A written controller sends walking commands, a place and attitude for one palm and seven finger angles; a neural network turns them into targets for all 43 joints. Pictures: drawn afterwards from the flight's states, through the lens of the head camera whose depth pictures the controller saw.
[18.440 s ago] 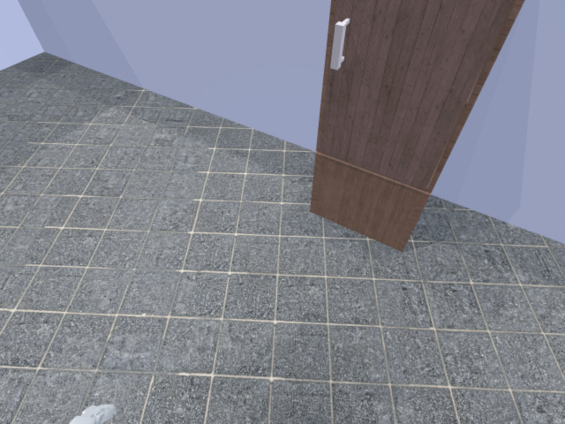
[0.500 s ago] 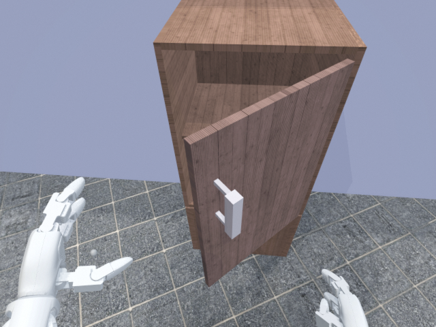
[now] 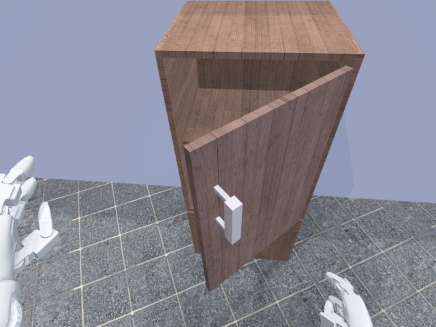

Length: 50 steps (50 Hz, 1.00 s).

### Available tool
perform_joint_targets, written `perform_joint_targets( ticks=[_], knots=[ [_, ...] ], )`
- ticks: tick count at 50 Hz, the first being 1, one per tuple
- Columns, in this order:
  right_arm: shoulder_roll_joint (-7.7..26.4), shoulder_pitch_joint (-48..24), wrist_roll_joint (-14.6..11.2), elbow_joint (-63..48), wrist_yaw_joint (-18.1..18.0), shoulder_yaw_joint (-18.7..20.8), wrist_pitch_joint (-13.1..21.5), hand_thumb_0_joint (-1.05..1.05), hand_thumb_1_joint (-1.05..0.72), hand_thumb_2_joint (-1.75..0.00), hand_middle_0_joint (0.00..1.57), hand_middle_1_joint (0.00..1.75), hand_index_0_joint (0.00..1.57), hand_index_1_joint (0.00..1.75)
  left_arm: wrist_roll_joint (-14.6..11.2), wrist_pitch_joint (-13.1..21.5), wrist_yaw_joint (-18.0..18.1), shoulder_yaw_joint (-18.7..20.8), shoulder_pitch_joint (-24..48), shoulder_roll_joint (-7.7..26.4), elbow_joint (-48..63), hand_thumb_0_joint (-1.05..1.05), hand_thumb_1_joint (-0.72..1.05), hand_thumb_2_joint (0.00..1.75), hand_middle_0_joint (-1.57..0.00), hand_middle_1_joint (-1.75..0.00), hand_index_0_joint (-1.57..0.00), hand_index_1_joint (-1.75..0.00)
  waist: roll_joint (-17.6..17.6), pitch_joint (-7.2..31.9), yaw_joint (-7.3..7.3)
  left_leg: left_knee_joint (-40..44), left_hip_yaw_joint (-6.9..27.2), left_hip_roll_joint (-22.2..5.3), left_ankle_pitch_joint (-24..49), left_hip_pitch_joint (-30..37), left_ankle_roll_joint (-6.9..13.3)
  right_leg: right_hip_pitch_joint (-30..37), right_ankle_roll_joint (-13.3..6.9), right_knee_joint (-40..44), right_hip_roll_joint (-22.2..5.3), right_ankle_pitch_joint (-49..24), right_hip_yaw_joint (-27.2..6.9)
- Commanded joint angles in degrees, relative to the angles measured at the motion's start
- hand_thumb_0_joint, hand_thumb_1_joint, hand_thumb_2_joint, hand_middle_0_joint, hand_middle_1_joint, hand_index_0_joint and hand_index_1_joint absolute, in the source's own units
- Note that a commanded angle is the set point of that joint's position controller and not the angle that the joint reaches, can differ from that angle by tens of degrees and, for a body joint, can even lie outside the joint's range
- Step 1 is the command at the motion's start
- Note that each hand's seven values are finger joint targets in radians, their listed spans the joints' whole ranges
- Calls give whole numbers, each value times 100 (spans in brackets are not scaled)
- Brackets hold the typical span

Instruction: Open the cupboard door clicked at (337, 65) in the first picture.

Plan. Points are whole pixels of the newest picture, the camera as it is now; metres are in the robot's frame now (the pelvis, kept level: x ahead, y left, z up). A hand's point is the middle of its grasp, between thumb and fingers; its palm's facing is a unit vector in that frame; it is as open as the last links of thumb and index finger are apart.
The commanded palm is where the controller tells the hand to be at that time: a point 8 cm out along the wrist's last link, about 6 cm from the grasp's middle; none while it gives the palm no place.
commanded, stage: draw the hand back to the body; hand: left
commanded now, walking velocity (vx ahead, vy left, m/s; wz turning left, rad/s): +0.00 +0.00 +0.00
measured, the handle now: (226, 214) +0.32 +0.03 +0.04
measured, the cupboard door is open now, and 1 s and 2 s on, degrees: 43 43 43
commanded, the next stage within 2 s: step back with the hand held close in 0.22 s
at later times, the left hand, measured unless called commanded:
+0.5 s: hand (57, 233) +0.19 +0.25 +0.15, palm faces +0.41 -0.79 -0.46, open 7.4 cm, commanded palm +0.13 +0.29 +0.17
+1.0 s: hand (3, 292) +0.11 +0.28 +0.15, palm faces +0.40 -0.76 -0.51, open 7.4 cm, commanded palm +0.04 +0.32 +0.17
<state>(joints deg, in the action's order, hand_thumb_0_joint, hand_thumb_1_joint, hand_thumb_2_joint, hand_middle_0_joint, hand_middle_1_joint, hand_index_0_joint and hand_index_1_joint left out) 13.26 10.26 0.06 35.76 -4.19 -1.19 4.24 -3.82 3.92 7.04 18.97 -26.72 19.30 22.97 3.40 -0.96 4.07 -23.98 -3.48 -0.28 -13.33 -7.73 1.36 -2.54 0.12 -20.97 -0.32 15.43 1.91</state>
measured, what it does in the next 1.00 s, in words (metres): shifts its weight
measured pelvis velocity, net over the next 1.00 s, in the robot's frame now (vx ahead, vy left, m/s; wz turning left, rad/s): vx -0.09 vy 0.02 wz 0.01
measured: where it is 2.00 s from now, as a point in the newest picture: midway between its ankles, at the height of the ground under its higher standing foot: outside the picture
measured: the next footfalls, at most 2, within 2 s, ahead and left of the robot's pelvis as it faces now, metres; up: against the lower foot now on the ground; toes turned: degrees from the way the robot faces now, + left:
right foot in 1.56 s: -0.27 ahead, -0.08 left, +0.00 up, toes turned -5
left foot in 1.70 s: -0.08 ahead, +0.09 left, +0.00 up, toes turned -7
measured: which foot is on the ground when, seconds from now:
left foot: down 0.00-1.00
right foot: down 0.00-1.00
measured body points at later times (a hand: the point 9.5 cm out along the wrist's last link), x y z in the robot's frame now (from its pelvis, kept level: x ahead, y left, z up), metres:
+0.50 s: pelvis -0.01 -0.01 +0.00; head -0.01 -0.03 +0.45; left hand +0.16 +0.29 +0.18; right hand +0.18 -0.24 -0.09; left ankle +0.00 +0.10 -0.74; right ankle -0.04 -0.12 -0.74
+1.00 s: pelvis -0.09 +0.02 -0.02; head -0.07 +0.02 +0.43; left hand +0.08 +0.32 +0.18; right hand +0.07 -0.22 -0.10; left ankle +0.00 +0.10 -0.74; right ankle -0.04 -0.12 -0.74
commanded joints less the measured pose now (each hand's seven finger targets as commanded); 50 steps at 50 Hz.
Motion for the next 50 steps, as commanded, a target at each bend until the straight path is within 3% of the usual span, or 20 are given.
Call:
perform_joint_targets(
  ticks=[1,3,4,11,16,17,18,19,21,23,26,28,31,33,36,39,42,45,48,50],
  knots=[
    [620,-704,3,-922,-60,251,342,0,-90,-90,20,30,20,30,2,377,70,632,421,1065,1244,0,90,90,-20,-30,-20,-30,-138,541,-11,254,228,-133,1374,531,-5,-325,-80,275,59,-1429,-39],
    [612,-734,5,-889,-77,255,374,0,-90,-90,20,30,20,30,20,389,85,756,381,1206,1286,0,90,90,-20,-30,-20,-30,16,598,27,198,197,-120,1477,571,-3,-288,-93,281,52,-1559,-55],
    [578,-731,3,-895,-79,242,373,0,-90,-90,20,30,20,30,5,387,79,686,391,1116,1321,0,90,90,-20,-30,-20,-30,73,553,7,206,192,-115,1483,563,-12,-301,-86,270,43,-1578,-61],
    [571,-750,-12,-859,-87,247,384,0,-90,-90,20,30,20,30,-29,405,57,604,377,998,1096,0,90,90,-20,-30,-20,-30,-11,276,-29,263,164,-112,1099,519,-5,-460,-69,427,55,-1244,-81],
    [574,-763,-5,-836,-98,270,411,0,-90,-90,20,30,20,30,-22,455,59,636,382,1038,1080,0,90,90,-20,-30,-20,-30,-27,384,-6,245,149,-104,1134,597,17,-425,-62,440,47,-1302,-113],
    [579,-787,-6,-857,-99,265,435,0,-90,-90,20,30,20,30,-19,502,74,698,815,1194,1438,0,90,90,-20,-30,-20,-30,-11,516,-21,230,159,-87,1139,644,23,-386,-60,436,39,-1334,-122],
    [581,-634,-91,-1091,-94,170,340,0,-90,-90,20,30,20,30,77,778,149,1615,1709,2133,1642,0,90,90,-20,-30,-20,-30,264,-41,-214,86,267,-178,790,275,66,-901,-72,640,-209,-1651,-529],
    [579,-699,-46,-933,-107,230,282,0,-90,-90,20,30,20,30,25,772,56,1193,847,1563,1041,0,90,90,-20,-30,-20,-30,-300,116,-249,-70,296,-204,801,232,96,-946,-53,639,-330,-1936,-602],
    [639,-650,-33,-1022,-71,296,128,0,-90,-90,20,30,20,30,57,689,-48,759,34,1075,831,0,90,90,-20,-30,-20,-30,-546,389,-279,-191,181,-245,1144,338,93,-904,12,459,-394,-2528,-583],
    [690,-653,-38,-1074,-80,341,31,0,-90,-90,20,30,20,30,73,679,-41,717,-134,1074,941,0,90,90,-20,-30,-20,-30,-231,669,-282,-200,133,-315,1647,379,79,-781,52,239,-421,-2905,-481],
    [699,-615,-66,-1218,-91,376,-78,0,-90,-90,20,30,20,30,87,666,15,859,-177,1270,1258,0,90,90,-20,-30,-20,-30,-216,952,-296,-171,144,-428,2084,399,54,-759,64,20,-338,-2861,-444],
    [682,-655,-77,-1254,-129,397,-141,0,-90,-90,20,30,20,30,86,677,77,1089,-247,1519,1408,0,90,90,-20,-30,-20,-30,-245,1052,-276,-179,161,-459,2216,334,57,-681,62,-99,-348,-2941,-406],
    [635,-605,-102,-1388,-130,410,-182,0,-90,-90,20,30,20,30,66,691,121,1183,-410,1539,1627,0,90,90,-20,-30,-20,-30,-273,1147,-283,-179,202,-513,2262,158,45,-651,55,-298,-287,-2831,-439],
    [659,-615,-98,-1398,-139,429,-186,0,-90,-90,20,30,20,30,72,726,159,1267,-446,1617,1734,0,90,90,-20,-30,-20,-30,1,1110,-278,-136,263,-526,2163,-20,49,-655,44,-370,-277,-2628,-449],
    [650,-548,-102,-1433,-115,431,-165,0,-90,-90,20,30,20,30,65,759,187,1219,-627,1489,1638,0,90,90,-20,-30,-20,-30,-83,937,-309,-37,344,-597,1537,-409,62,-759,48,-398,-223,-2012,-512],
    [688,-485,-102,-1439,-108,440,-79,0,-90,-90,20,30,20,30,99,853,225,1215,-621,1468,1787,0,90,90,-20,-30,-20,-30,154,823,-335,158,494,-645,642,-884,101,-704,26,-464,-171,-1365,-518],
    [752,-444,-90,-1448,-101,437,59,0,-90,-90,20,30,20,30,156,959,257,1233,-533,1407,1844,0,90,90,-20,-30,-20,-30,364,574,-359,591,752,-792,-893,-1723,217,-522,54,-757,-12,-573,-436],
    [760,-394,-74,-1434,-123,438,209,0,-90,-90,20,30,20,30,228,1054,285,1313,-461,1355,1804,0,90,90,-20,-30,-20,-30,506,432,-351,962,1024,-997,-2123,-2702,367,-30,96,-1277,112,-255,-327],
    [790,-393,-60,-1394,-127,474,349,0,-90,-90,20,30,20,30,303,1133,290,1398,-241,1408,1884,0,90,90,-20,-30,-20,-30,673,403,-338,1005,1132,-1072,-2712,-3212,433,182,92,-1590,212,2,-317],
    [736,-304,-62,-1344,-109,476,423,0,-90,-90,20,30,20,30,301,1162,287,1370,-283,1326,1803,0,90,90,-20,-30,-20,-30,457,378,-355,767,1054,-961,-2728,-3185,385,-47,4,-1487,168,258,-453]
  ],
)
